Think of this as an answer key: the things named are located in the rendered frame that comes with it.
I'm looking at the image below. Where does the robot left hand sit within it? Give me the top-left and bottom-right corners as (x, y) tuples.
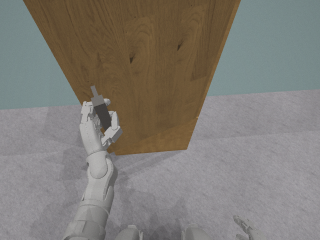
(79, 98), (123, 156)

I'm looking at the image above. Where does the robot left forearm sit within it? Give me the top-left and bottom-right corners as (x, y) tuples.
(61, 150), (118, 240)

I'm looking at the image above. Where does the handle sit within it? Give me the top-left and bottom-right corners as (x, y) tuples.
(90, 85), (112, 131)

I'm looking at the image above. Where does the robot right hand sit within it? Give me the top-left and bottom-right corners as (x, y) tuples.
(233, 215), (267, 240)

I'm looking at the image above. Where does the robot left shin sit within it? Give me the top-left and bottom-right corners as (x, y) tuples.
(127, 225), (137, 229)

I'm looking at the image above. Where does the left robot thigh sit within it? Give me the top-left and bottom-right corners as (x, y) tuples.
(114, 228), (144, 240)

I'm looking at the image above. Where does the cupboard door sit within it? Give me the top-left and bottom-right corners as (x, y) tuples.
(23, 0), (236, 154)

